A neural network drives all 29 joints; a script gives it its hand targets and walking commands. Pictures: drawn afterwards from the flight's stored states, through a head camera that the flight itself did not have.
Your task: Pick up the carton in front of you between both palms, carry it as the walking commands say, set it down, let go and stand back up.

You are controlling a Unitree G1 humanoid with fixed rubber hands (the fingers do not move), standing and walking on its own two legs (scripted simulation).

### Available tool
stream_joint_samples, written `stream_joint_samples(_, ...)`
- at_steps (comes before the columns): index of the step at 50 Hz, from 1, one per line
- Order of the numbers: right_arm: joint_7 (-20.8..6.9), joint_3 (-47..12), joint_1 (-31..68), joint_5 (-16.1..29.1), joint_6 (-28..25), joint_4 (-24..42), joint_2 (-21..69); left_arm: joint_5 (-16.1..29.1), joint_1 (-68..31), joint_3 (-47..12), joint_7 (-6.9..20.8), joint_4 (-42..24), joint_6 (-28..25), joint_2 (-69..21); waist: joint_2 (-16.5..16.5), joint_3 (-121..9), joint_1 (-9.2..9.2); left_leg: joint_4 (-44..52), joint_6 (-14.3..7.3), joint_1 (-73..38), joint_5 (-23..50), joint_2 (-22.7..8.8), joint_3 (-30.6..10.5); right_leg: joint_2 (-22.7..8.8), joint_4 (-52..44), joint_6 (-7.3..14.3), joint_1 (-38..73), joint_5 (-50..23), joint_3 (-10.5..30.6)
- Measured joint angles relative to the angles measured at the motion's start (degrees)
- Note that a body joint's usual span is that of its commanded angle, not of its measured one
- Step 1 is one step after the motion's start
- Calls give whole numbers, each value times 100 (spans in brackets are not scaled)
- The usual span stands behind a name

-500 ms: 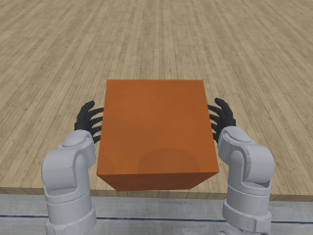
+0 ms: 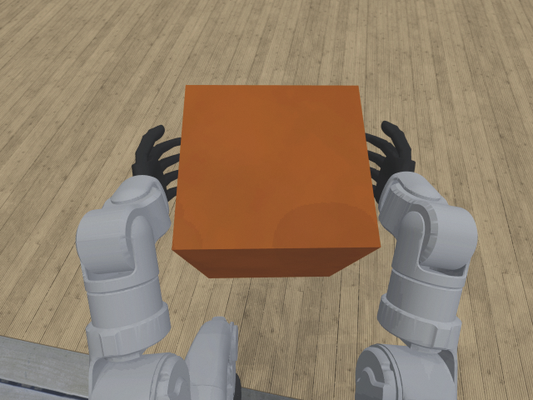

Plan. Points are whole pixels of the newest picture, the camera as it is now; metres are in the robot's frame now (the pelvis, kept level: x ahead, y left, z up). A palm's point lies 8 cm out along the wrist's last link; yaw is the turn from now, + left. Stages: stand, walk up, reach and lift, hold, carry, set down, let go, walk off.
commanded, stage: carry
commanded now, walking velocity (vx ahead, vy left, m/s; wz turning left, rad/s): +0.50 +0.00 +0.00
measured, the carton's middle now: (270, 198) +0.40 +0.03 +0.06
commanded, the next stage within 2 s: none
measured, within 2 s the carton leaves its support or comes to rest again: neither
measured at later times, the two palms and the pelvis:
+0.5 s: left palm out of the picture +0.76 +0.15 +0.27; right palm out of the picture +0.73 -0.15 +0.29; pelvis +0.38 +0.06 +0.12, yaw -2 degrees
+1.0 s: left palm out of the picture +1.05 +0.21 +0.24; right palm out of the picture +1.06 -0.09 +0.24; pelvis +0.70 +0.05 +0.13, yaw +2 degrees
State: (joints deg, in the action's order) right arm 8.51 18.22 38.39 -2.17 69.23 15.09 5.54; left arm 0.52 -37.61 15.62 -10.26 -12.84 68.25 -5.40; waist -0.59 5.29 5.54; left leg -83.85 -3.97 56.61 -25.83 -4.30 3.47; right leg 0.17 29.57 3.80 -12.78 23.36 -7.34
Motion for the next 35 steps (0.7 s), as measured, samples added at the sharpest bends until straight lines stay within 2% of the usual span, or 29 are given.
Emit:
stream_joint_samples(2, -13, -44, -138, -9, 23, 169, 19, 33, 75, -54, -13, -108, 34, 0, -24, -84, 67, -306, -82, 429, -350, -52, 49, 8, -196, -128, 446, 221, 87)
stream_joint_samples(3, -13, -63, -188, -19, 41, 211, 37, 49, 102, -75, -17, -137, 70, 18, 7, -130, 79, -103, -114, 540, -381, -54, 124, -37, -367, -179, 703, 103, 132)
stream_joint_samples(4, -12, -84, -211, -39, 61, 220, 57, 64, 122, -80, -18, -154, 115, 42, 47, -173, 58, 374, -168, 531, -249, -20, 235, -107, -543, -165, 973, -106, 160)
stream_joint_samples(5, -12, -116, -222, -62, 82, 194, 64, 79, 153, -73, -20, -154, 148, 60, 50, -214, -8, 1006, -219, 389, -14, 56, 358, -162, -626, -187, 1214, 27, 149)
stream_joint_samples(6, -12, -166, -224, -84, 78, 101, 81, 88, 205, -43, -21, -154, 183, 87, 72, -215, -120, 1478, -257, 124, 652, 191, 435, -253, -456, -189, 1348, 145, 137)
stream_joint_samples(7, 0, -232, -221, -112, 28, -44, 127, 102, 257, 6, -12, -148, 223, 145, 180, -148, -316, 1542, -269, -126, 978, 332, 532, -428, 136, -164, 1264, 88, 162)
stream_joint_samples(8, 34, -294, -161, -143, 1, -191, 154, 102, 273, 74, 22, -118, 251, 199, 202, -75, -486, 1542, -273, -323, 853, 385, 587, -409, 1384, -198, 822, -167, 456)
stream_joint_samples(10, 85, -368, -85, -135, -41, -401, 167, 64, 228, 161, 127, 28, 239, 283, 137, 99, -810, 1770, -281, -765, 443, 472, 576, 47, 4154, -172, -252, -320, 1104)
stream_joint_samples(11, 120, -390, -128, -97, -58, -418, 151, 24, 214, 190, 159, 72, 229, 260, 128, 183, -943, 2026, -278, -1045, 350, 534, 574, 224, 5130, -115, -706, -321, 1248)
stream_joint_samples(12, 178, -421, -191, -32, -71, -399, 126, -39, 214, 212, 178, 69, 223, 194, 115, 255, -1058, 2354, -169, -1341, 402, 578, 565, 332, 5767, -49, -1120, -284, 1292)
stream_joint_samples(14, 233, -423, -261, 89, -106, -366, 79, -223, 230, 284, 229, -14, 199, 21, 49, 340, -1244, 3062, -215, -1933, 475, 651, 561, 408, 6413, 79, -1942, -141, 1239)
stream_joint_samples(17, 281, -447, -229, 267, -191, -392, -12, -482, 270, 296, 268, -158, 97, -149, -76, 385, -1464, 4129, -246, -2853, 592, 676, 520, 294, 6127, 128, -2958, 2, 954)
stream_joint_samples(21, 286, -397, -27, 420, -236, -537, -140, -707, 207, 263, 350, -214, 37, -215, -126, 140, -1586, 5222, -217, -3878, 664, 632, 314, 75, 3783, 81, -3467, -583, 521)
stream_joint_samples(24, 277, -346, 266, 492, -179, -760, -247, -782, 101, 196, 331, -190, 104, -140, -39, -199, -1515, 5690, -125, -4526, 500, 634, 208, 25, 1874, 105, -3239, -1630, 326)
stream_joint_samples(28, 211, -304, 619, 442, 26, -1180, -392, -675, -123, 106, 185, 89, 372, 70, 50, -701, -1191, 5672, -9, -5231, 13, 626, 171, 114, 298, 186, -2399, -2429, 66)
stream_joint_samples(30, 178, -235, 731, 371, 208, -1370, -471, -558, -358, 73, 115, 441, 547, 174, 136, -913, -953, 4765, 54, -5229, -257, 594, 227, 151, -186, 202, -1713, -2377, -24)
stream_joint_samples(31, 163, -216, 823, 348, 273, -1489, -529, -509, -485, 76, 65, 622, 589, 215, 51, -959, -762, 3994, 83, -5004, -193, 476, 210, 239, 40, 239, -1673, -1978, -56)
stream_joint_samples(33, 131, -118, 931, 269, 396, -1673, -568, -405, -738, 72, -26, 991, 697, 306, 34, -951, -436, 2205, 144, -4247, -225, 561, -153, 311, 484, 330, -1686, -1463, -79)
stream_joint_samples(35, 126, 28, 951, 124, 563, -1763, -473, -282, -860, 103, -91, 1274, 838, 378, 119, -908, -208, 1182, 124, -3506, 0, 646, -301, 316, 451, 345, -1505, -1334, -48)
